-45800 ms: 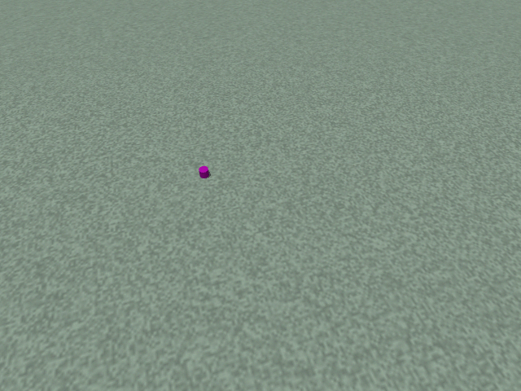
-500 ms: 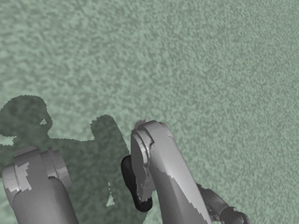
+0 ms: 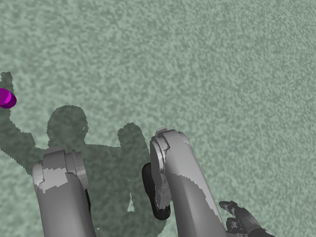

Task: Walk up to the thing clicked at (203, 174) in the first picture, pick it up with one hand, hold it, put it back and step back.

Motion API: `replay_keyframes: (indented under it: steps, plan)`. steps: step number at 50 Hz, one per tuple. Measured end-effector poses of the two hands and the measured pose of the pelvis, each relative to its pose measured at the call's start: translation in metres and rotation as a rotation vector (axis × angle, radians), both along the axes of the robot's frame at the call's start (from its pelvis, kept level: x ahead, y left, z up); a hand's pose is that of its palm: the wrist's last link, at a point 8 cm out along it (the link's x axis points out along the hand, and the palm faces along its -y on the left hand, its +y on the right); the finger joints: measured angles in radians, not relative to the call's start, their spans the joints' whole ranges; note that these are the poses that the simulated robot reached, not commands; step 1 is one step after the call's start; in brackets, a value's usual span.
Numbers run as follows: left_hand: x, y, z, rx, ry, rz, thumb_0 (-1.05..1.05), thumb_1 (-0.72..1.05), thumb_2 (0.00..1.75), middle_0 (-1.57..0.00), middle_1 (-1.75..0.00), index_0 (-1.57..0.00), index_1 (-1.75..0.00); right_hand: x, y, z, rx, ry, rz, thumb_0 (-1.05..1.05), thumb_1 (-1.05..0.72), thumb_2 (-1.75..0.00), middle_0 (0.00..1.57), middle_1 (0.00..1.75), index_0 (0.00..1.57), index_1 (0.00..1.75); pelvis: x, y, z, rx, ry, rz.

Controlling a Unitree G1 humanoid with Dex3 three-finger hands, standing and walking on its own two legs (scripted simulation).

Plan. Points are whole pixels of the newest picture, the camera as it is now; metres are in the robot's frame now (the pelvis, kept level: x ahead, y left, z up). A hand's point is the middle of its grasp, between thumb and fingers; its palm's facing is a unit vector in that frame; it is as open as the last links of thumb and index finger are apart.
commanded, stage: withdraw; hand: left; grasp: from above
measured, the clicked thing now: (4, 98) +0.50 +0.35 -0.32
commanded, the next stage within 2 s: home in 0.18 s
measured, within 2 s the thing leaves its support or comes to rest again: neither
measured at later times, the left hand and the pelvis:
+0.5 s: hand out of the picture +0.48 +0.37 -0.13, palm faces -0.44 -0.16 -0.88, open 12.9 cm; pelvis +0.01 +0.00 +0.00, yaw +0 degrees
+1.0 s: hand out of the picture +0.29 +0.29 +0.08, palm faces -0.09 -0.82 -0.56, open 7.6 cm; pelvis +0.02 +0.00 +0.18, yaw +7 degrees
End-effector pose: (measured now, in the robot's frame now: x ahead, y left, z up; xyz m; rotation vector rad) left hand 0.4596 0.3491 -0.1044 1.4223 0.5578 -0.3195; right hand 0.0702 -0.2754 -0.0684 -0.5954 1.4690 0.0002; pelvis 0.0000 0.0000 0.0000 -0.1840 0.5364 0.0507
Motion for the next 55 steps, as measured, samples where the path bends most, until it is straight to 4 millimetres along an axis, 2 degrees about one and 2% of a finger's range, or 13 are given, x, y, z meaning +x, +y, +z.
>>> replay_keyframes:
  steps: [4,7,13,18,23,28,33,40,47,51,55]
  plan:
    - [-0.001,0.001,-0.020,0.018,-0.050,-0.037,0.01,-0.50,0.99,-0.08,-0.99,-0.09,-0.99,-0.009,-0.002,-0.007,-0.033,0.038,0.003,0.01,-0.90,-0.90,0.20,0.30,0.20,0.30,-0.001,0.001,-0.015,-0.003,-0.015,-0.001]
    - [0.005,0.001,-0.024,0.038,-0.113,-0.044,0.00,-0.50,0.98,-0.09,-0.99,-0.09,-0.98,-0.011,0.002,-0.016,-0.032,0.036,-0.001,0.01,-0.90,-0.90,0.20,0.30,0.20,0.30,-0.001,0.002,-0.023,-0.006,-0.022,-0.001]
    - [0.029,0.006,-0.003,0.092,-0.223,0.029,0.00,-0.48,0.97,-0.09,-0.98,-0.11,-0.97,-0.006,0.018,-0.031,0.021,-0.016,-0.026,0.01,-0.90,-0.90,0.20,0.30,0.20,0.30,0.001,0.004,-0.029,-0.006,0.000,-0.002]
    - [0.038,0.013,0.014,0.143,-0.167,0.094,0.01,-0.45,0.94,-0.12,-0.95,-0.13,-0.94,-0.002,0.031,-0.036,0.082,-0.050,-0.059,0.01,-0.90,-0.90,0.20,0.30,0.20,0.30,0.004,0.005,-0.021,-0.007,0.032,-0.004]
    - [0.031,0.018,0.026,0.111,-0.085,0.151,0.01,-0.31,0.90,-0.18,-0.80,-0.18,-0.80,-0.001,0.037,-0.032,0.127,-0.037,-0.078,0.00,-0.89,-0.90,0.21,0.30,0.20,0.30,0.007,0.005,-0.007,0.000,0.048,0.002]
    - [0.006,0.019,0.040,0.000,-0.070,0.202,0.01,-0.05,0.84,-0.20,-0.60,-0.20,-0.61,0.002,0.029,-0.017,0.128,-0.020,-0.091,0.01,-0.90,-0.90,0.21,0.30,0.20,0.30,0.010,0.003,0.010,0.007,0.061,0.016]
    - [-0.039,0.012,0.082,-0.181,-0.144,0.272,0.01,0.29,0.80,-0.20,-0.43,-0.20,-0.43,0.024,0.019,0.008,0.110,-0.049,-0.099,0.01,-0.90,-0.90,0.21,0.30,0.20,0.30,0.012,0.001,0.039,0.028,0.077,0.031]
    - [-0.104,0.007,0.145,-0.352,-0.157,0.435,0.01,0.69,0.85,-0.21,-0.33,-0.21,-0.33,0.090,0.022,0.065,0.123,-0.264,-0.054,0.01,-0.91,-0.90,0.20,0.30,0.20,0.30,0.010,0.000,0.096,0.045,0.050,0.049]
    - [-0.159,-0.013,0.202,-0.536,-0.119,0.609,0.01,0.83,0.88,-0.21,-0.31,-0.21,-0.31,0.147,0.045,0.141,0.187,-0.495,0.007,0.01,-0.91,-0.90,0.20,0.30,0.20,0.30,0.013,0.001,0.159,0.061,-0.012,0.077]
    - [-0.184,-0.024,0.231,-0.635,-0.109,0.713,0.01,0.86,0.88,-0.21,-0.30,-0.21,-0.30,0.167,0.059,0.181,0.224,-0.588,0.028,0.01,-0.91,-0.90,0.20,0.30,0.20,0.30,0.019,0.001,0.191,0.071,-0.049,0.093]
    - [-0.203,-0.033,0.258,-0.724,-0.106,0.818,0.01,0.88,0.89,-0.21,-0.30,-0.21,-0.30,0.178,0.070,0.214,0.251,-0.648,0.035,0.01,-0.90,-0.90,0.20,0.30,0.20,0.30,0.026,0.001,0.219,0.082,-0.085,0.107]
